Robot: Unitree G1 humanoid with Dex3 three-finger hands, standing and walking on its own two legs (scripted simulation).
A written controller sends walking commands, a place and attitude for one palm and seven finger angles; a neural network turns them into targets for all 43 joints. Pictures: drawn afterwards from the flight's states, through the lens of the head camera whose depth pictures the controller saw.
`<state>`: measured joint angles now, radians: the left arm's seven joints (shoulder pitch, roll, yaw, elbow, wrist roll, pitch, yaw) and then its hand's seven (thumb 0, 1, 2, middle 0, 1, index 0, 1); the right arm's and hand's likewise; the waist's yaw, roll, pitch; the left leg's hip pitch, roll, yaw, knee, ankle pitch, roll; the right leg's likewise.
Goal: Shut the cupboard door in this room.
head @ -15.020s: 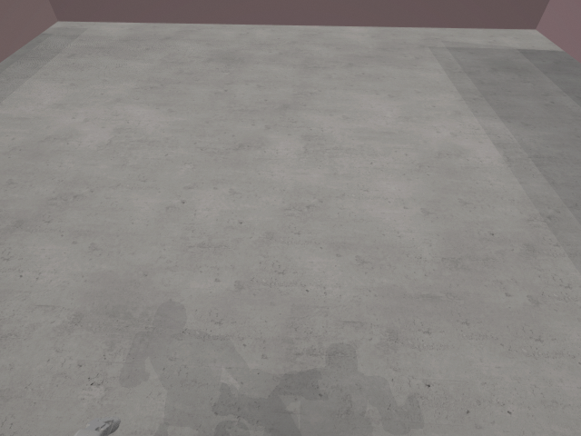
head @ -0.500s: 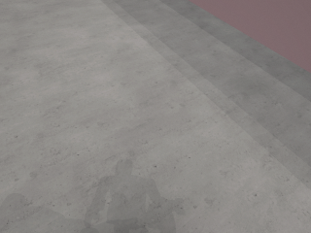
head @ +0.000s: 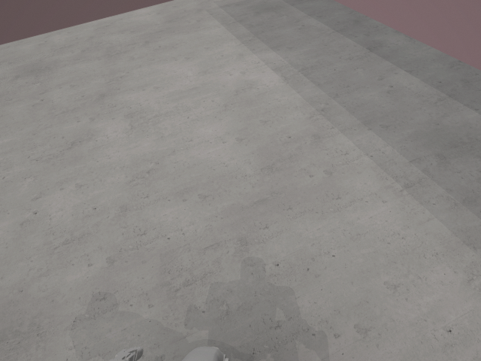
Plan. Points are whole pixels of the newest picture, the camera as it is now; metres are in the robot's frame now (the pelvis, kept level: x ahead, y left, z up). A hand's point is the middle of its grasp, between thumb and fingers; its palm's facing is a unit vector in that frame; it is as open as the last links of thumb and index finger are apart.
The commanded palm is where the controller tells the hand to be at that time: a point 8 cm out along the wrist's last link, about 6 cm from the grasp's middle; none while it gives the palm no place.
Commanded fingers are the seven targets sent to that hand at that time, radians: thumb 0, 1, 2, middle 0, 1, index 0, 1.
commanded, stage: turn or walk to find it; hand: left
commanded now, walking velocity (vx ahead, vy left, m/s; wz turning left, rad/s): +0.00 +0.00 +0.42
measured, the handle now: out of the picture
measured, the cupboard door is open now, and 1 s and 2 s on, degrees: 82 82 82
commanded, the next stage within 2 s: stand and wait in 1.30 s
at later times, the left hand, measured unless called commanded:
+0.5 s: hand out of the picture -0.05 +0.25 -0.18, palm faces +0.27 -0.93 -0.24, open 7.4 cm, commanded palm none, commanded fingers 0.00 0.90 0.90 -0.20 -0.30 -0.20 -0.30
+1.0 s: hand out of the picture +0.00 +0.20 -0.14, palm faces +0.41 -0.86 -0.29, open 7.4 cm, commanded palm none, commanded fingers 0.00 0.90 0.90 -0.20 -0.30 -0.20 -0.30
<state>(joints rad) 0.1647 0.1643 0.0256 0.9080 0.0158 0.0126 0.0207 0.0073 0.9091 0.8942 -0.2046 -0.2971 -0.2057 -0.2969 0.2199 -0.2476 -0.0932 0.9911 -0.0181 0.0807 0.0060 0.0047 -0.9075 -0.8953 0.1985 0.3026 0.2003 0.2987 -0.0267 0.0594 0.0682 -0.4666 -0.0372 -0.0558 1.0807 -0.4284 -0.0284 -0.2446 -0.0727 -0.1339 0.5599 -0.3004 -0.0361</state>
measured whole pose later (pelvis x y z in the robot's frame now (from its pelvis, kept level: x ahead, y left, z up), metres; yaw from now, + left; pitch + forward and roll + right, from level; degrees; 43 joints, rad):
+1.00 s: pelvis -0.01 -0.01 +0.00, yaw +26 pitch -1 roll +3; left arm 0.17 0.16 0.02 0.92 0.02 0.01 0.02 0.01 0.91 0.89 -0.21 -0.30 -0.21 -0.30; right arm 0.23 -0.26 -0.10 1.00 -0.02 0.08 0.01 0.00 -0.91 -0.90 0.20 0.30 0.20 0.30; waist -0.03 0.06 0.07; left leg -0.47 -0.01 -0.05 1.16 -0.40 -0.04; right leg -0.22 -0.08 -0.16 0.53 -0.30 -0.04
